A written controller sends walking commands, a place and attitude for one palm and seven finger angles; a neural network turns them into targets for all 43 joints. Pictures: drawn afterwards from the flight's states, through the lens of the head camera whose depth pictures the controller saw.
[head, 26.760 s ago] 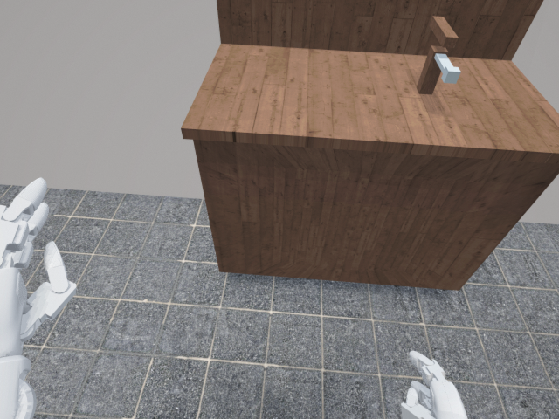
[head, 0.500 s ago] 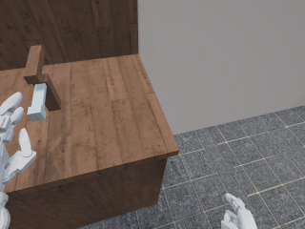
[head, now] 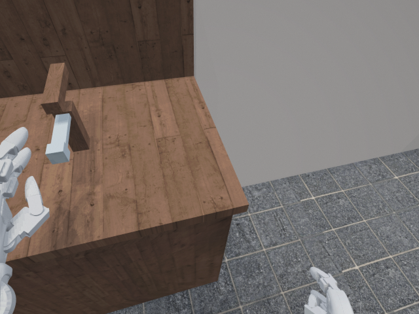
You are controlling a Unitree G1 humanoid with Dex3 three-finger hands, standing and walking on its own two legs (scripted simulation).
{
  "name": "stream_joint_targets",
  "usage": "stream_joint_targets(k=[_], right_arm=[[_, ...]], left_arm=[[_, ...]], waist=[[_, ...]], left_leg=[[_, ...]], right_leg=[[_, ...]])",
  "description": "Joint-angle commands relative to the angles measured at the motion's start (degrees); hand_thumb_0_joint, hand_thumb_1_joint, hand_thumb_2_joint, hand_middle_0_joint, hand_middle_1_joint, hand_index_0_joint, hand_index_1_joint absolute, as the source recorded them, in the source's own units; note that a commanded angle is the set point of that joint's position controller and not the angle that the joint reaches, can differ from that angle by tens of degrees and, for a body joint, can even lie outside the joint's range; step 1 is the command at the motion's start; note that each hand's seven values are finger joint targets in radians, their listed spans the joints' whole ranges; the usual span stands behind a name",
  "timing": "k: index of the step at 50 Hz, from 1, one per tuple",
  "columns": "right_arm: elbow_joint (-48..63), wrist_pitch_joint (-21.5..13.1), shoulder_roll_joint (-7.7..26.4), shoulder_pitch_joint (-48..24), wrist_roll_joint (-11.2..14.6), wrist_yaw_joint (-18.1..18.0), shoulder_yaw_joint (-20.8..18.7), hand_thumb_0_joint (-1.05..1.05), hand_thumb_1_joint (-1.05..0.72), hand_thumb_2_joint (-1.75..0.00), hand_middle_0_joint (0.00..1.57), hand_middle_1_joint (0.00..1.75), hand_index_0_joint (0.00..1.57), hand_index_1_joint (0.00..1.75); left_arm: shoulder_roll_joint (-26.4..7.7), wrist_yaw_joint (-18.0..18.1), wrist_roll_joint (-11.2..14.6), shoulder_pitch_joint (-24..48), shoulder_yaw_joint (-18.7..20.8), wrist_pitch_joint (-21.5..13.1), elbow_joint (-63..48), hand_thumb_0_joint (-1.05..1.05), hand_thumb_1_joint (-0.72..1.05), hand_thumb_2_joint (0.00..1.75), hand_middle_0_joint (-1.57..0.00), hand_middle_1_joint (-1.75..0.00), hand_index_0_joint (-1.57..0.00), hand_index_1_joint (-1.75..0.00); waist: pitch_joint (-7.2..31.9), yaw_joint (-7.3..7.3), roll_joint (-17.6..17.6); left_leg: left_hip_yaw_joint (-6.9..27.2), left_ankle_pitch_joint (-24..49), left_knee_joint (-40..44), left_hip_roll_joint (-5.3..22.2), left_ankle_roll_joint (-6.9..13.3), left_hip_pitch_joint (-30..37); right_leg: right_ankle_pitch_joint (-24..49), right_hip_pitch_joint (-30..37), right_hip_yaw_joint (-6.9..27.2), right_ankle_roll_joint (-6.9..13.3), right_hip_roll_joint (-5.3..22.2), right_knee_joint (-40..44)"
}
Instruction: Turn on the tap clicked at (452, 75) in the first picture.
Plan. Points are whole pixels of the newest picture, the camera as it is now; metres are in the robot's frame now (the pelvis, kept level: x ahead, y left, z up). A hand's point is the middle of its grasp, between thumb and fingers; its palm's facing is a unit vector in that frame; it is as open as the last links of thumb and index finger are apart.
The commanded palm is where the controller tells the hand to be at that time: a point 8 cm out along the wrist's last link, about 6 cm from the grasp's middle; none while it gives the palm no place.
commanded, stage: shuffle to correct the standing spot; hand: left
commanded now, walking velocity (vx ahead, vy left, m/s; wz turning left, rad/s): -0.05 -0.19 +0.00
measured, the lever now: (58, 153) +0.34 +0.30 +0.13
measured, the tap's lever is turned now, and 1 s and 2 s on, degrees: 0 0 0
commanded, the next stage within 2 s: come to a stop and stand still in 0.84 s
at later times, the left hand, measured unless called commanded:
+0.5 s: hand (53, 209) +0.22 +0.24 +0.16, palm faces +0.36 -0.86 -0.37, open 7.4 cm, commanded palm +0.16 +0.27 +0.18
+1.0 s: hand (49, 206) +0.22 +0.24 +0.17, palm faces +0.33 -0.83 -0.45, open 7.4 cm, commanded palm +0.16 +0.27 +0.18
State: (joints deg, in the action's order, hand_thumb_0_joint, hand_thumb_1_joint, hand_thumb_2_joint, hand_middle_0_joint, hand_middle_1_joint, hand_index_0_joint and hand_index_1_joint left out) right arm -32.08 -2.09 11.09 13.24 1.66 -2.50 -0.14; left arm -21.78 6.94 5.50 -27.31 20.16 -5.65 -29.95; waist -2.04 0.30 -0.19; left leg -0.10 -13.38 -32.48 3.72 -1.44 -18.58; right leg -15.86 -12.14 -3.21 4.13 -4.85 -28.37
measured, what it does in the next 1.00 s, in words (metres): stands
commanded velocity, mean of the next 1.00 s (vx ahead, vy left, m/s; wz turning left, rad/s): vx -0.06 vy -0.17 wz -0.03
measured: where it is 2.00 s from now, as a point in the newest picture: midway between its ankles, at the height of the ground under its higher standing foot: outside the picture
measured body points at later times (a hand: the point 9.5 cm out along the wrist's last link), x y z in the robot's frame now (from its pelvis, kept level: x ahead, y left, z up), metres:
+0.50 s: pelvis +0.00 -0.01 +0.00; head +0.02 +0.00 +0.45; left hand +0.19 +0.28 +0.18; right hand +0.17 -0.24 -0.08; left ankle +0.04 +0.13 -0.73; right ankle -0.01 -0.08 -0.73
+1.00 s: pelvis +0.00 -0.01 +0.00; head +0.02 +0.00 +0.45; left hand +0.19 +0.28 +0.19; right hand +0.16 -0.24 -0.08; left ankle +0.04 +0.13 -0.73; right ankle -0.01 -0.08 -0.73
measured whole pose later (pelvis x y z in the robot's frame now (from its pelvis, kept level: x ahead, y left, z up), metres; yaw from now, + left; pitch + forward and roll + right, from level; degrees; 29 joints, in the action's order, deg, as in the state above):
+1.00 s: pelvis +0.00 -0.01 +0.00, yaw -1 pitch +0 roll -2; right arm -31.8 -3.1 10.8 13.4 1.0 -2.6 -1.0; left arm -25.5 4.7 3.7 -25.7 21.9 -6.0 -30.7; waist -3.0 1.1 -0.2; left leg -0.2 -13.5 -33.1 4.9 -2.1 -19.2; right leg -15.5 -12.7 -3.0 4.5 -5.9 -28.4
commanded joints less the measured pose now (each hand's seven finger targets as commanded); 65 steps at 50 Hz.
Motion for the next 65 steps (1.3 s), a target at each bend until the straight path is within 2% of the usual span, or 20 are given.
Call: stream_joint_targets(k=[1, 4, 9, 18, 27, 38, 48, 49, 50, 51, 52, 53, 54, 55, 57, 58, 60, 61, 62, 65], right_arm=[[9.89, -3.65, 7.05, -5.84, -0.25, -0.04, -2.56, 0.00, -0.90, -0.90, 0.20, 0.30, 0.20, 0.30], [10.10, -3.76, 7.06, -5.55, -0.30, 0.17, -2.60, 0.00, -0.90, -0.90, 0.20, 0.30, 0.20, 0.30], [10.33, -3.46, 7.33, -4.44, -0.24, 0.44, -3.16, 0.00, -0.90, -0.90, 0.20, 0.30, 0.20, 0.30], [9.16, -2.88, 6.84, -4.53, -0.05, -0.15, -2.79, 0.00, -0.90, -0.90, 0.20, 0.30, 0.20, 0.30], [9.77, -3.06, 6.75, -6.23, 0.09, -0.09, -2.62, 0.00, -0.90, -0.90, 0.20, 0.30, 0.20, 0.30], [10.13, -2.20, 7.01, -4.62, -0.02, 0.23, -2.95, 0.00, -0.90, -0.90, 0.20, 0.30, 0.20, 0.30], [9.97, -2.36, 6.73, -5.21, -0.04, -0.13, -2.66, 0.00, -0.90, -0.90, 0.20, 0.30, 0.20, 0.30], [1.81, -8.92, 7.68, 4.73, -2.47, -1.24, -5.29, 0.00, -0.90, -0.90, 0.20, 0.30, 0.20, 0.30], [4.64, -9.24, 5.63, -1.49, -1.61, -1.36, -3.85, 0.00, -0.90, -0.90, 0.20, 0.30, 0.20, 0.30], [8.00, -8.83, 7.86, -0.07, -0.76, -0.52, -5.01, 0.00, -0.90, -0.90, 0.20, 0.30, 0.20, 0.30], [7.69, -8.79, 7.87, -1.24, 0.37, 0.26, -5.04, 0.00, -0.90, -0.90, 0.20, 0.30, 0.20, 0.30], [8.35, -8.56, 9.27, -0.71, -0.15, 0.70, -5.07, 0.00, -0.90, -0.90, 0.20, 0.30, 0.20, 0.30], [8.37, -8.68, 8.95, -1.34, 0.01, 1.41, -4.67, 0.00, -0.90, -0.90, 0.20, 0.30, 0.20, 0.30], [9.26, -8.77, 8.50, -2.71, 0.28, 2.28, -4.26, 0.00, -0.90, -0.90, 0.20, 0.30, 0.20, 0.30], [10.02, -9.01, 6.80, -5.64, 0.92, 3.19, -3.02, 0.00, -0.90, -0.90, 0.20, 0.30, 0.20, 0.30], [10.59, -9.09, 7.29, -5.65, 0.51, 3.09, -3.23, 0.00, -0.90, -0.90, 0.20, 0.30, 0.20, 0.30], [10.77, -8.96, 7.01, -5.86, -0.08, 2.07, -3.09, 0.00, -0.90, -0.90, 0.20, 0.30, 0.20, 0.30], [10.72, -8.91, 6.78, -6.04, -0.33, 1.40, -2.92, 0.00, -0.90, -0.90, 0.20, 0.30, 0.20, 0.30], [9.82, -8.37, 6.96, -6.53, -0.53, 0.70, -2.62, 0.00, -0.90, -0.90, 0.20, 0.30, 0.20, 0.30], [9.30, -8.27, 6.48, -6.55, -1.12, -0.44, -1.84, 0.00, -0.90, -0.90, 0.20, 0.30, 0.20, 0.30]], left_arm=[[-11.06, 0.87, -0.38, 5.61, 6.67, -4.21, -13.09, 0.00, 0.90, 0.90, -0.20, -0.30, -0.20, -0.30], [-11.20, 0.82, -0.78, 4.81, 6.93, -4.63, -14.12, 0.00, 0.90, 0.90, -0.20, -0.30, -0.20, -0.30], [-11.57, 0.20, -0.33, 0.48, 8.12, -4.23, -13.39, 0.00, 0.90, 0.90, -0.20, -0.30, -0.20, -0.30], [-10.48, 0.49, 0.44, 2.71, 6.53, -3.43, -12.11, 0.00, 0.90, 0.90, -0.20, -0.30, -0.20, -0.30], [-12.06, 1.10, -0.06, 4.19, 7.62, -3.96, -13.82, 0.00, 0.90, 0.90, -0.20, -0.30, -0.20, -0.30], [-11.05, 0.35, 0.49, 0.91, 7.44, -3.55, -12.78, 0.00, 0.90, 0.90, -0.20, -0.30, -0.20, -0.30], [-11.21, 0.75, 0.34, 1.05, 7.92, -3.57, -12.67, 0.00, 0.90, 0.90, -0.20, -0.30, -0.20, -0.30], [-53.72, -1.70, -7.86, 57.28, 39.37, -10.75, -18.94, 0.00, 0.90, 0.90, -0.20, -0.30, -0.20, -0.30], [-22.13, -4.38, -2.98, 28.11, 18.64, -8.16, 11.41, 0.00, 0.90, 0.90, -0.20, -0.30, -0.20, -0.30], [-19.56, -4.03, -1.60, 13.12, 17.01, -8.27, 8.47, 0.00, 0.90, 0.90, -0.20, -0.30, -0.20, -0.30], [-8.03, -4.28, -1.09, 9.47, 6.82, -7.04, 12.12, 0.00, 0.90, 0.90, -0.20, -0.30, -0.20, -0.30], [-10.17, -4.44, -1.51, 11.04, 6.45, -7.97, 3.16, 0.00, 0.90, 0.90, -0.20, -0.30, -0.20, -0.30], [-8.45, -4.40, -1.05, 9.42, 4.81, -8.71, -0.44, 0.00, 0.90, 0.90, -0.20, -0.30, -0.20, -0.30], [-6.71, -4.24, -0.92, 7.83, 2.98, -9.29, -4.10, 0.00, 0.90, 0.90, -0.20, -0.30, -0.20, -0.30], [-4.57, -3.20, -0.86, 3.46, 1.13, -8.94, -7.33, 0.00, 0.90, 0.90, -0.20, -0.30, -0.20, -0.30], [-7.62, -2.50, -1.55, 3.94, 4.09, -9.09, -9.52, 0.00, 0.90, 0.90, -0.20, -0.30, -0.20, -0.30], [-12.00, -1.48, -1.57, 3.95, 8.95, -9.51, -10.02, 0.00, 0.90, 0.90, -0.20, -0.30, -0.20, -0.30], [-13.03, -1.16, -1.37, 4.29, 10.41, -9.62, -10.19, 0.00, 0.90, 0.90, -0.20, -0.30, -0.20, -0.30], [-17.43, -0.09, -1.41, 5.60, 14.50, -9.59, -12.13, 0.00, 0.90, 0.90, -0.20, -0.30, -0.20, -0.30], [-12.54, 0.57, -1.22, 8.70, 11.22, -10.41, -11.43, 0.00, 0.90, 0.90, -0.20, -0.30, -0.20, -0.30]], waist=[[4.57, -0.40, -7.15], [6.46, -0.19, -8.85], [10.12, -0.02, -5.25], [7.70, -1.05, 0.11], [5.36, -0.48, -6.41], [10.05, -0.63, -0.88], [6.95, -0.64, -3.30], [-0.33, 2.45, 12.03], [6.64, 1.38, 9.21], [6.67, 3.50, 5.75], [9.11, 1.85, -3.29], [12.58, 2.00, -8.12], [14.32, 2.04, -10.75], [14.34, 2.41, -10.25], [12.95, 2.63, -6.24], [12.19, 2.60, -0.66], [8.10, 2.19, 10.60], [5.70, 1.65, 12.61], [4.68, 1.36, 10.09], [3.23, 0.04, 0.29]], left_leg=[[8.47, -1.40, 9.00, 7.28, 4.63, 3.81], [9.64, 1.46, 10.54, 8.37, 4.87, 4.50], [7.15, 11.59, 6.09, 7.75, 4.00, 7.12], [3.42, 2.65, 0.87, 3.91, 3.01, 7.11], [6.80, 4.34, 5.56, 6.19, 4.05, 5.07], [3.83, 9.10, -0.12, 5.57, 3.28, 7.22], [4.58, 2.17, 1.88, 5.24, 3.66, 4.96], [-5.59, 5.06, 1.87, 1.68, 1.82, -0.80], [-3.16, 9.80, 0.82, -4.09, 2.52, 1.81], [-3.57, 9.98, -0.45, -1.18, 1.43, 2.92], [-4.62, 13.06, 1.15, -0.94, 1.68, 6.90], [-3.62, 15.02, 2.69, 0.47, 3.25, 9.07], [-1.91, 18.00, 3.47, 2.52, 4.51, 10.31], [-0.40, 18.66, 3.22, 4.22, 5.45, 9.21], [-0.09, 13.05, 3.71, 4.25, 5.37, 6.39], [0.02, 7.30, 3.50, 3.24, 4.73, 3.93], [-0.77, -4.19, -0.76, -1.52, 2.94, 3.25], [-0.37, -5.17, -3.29, -3.05, 2.45, 4.18], [0.22, -4.91, -3.32, -3.06, 2.18, 5.57], [2.15, -5.32, 4.27, -2.12, 2.74, 9.57]], right_leg=[[4.96, -1.88, 6.59, -2.06, 8.01, 6.55], [6.16, 0.70, 4.88, -2.58, 7.03, 5.63], [12.56, 2.56, 4.84, -1.89, 8.07, 6.38], [11.49, -3.31, 9.51, 0.95, 11.94, 8.13], [9.23, -1.72, 7.17, -1.15, 9.57, 6.71], [16.36, -1.36, 8.99, 0.16, 11.06, 5.44], [10.28, -2.61, 9.46, -0.78, 10.60, 7.25], [27.11, -4.52, 10.22, -10.13, 7.83, 14.55], [28.80, -1.11, 12.55, -3.36, 11.67, 8.27], [36.17, 0.76, 15.95, -5.07, 12.07, 7.29], [40.16, 3.38, 14.38, -3.99, 12.55, 2.63], [36.69, 3.30, 12.06, -6.59, 11.52, -0.04], [30.86, 2.66, 9.92, -8.36, 10.21, -2.51], [24.60, 2.66, 8.76, -9.26, 9.27, -3.88], [16.41, 3.29, 7.76, -8.42, 8.44, -1.71], [11.99, 3.64, 8.41, -7.73, 8.57, 0.78], [-1.34, -2.91, 13.68, -4.85, 10.97, 10.44], [-9.36, -7.76, 17.15, -2.57, 12.90, 14.35], [-14.36, -10.89, 18.08, 0.08, 14.28, 15.64], [-17.06, -13.34, 13.80, -0.24, 10.99, 12.64]])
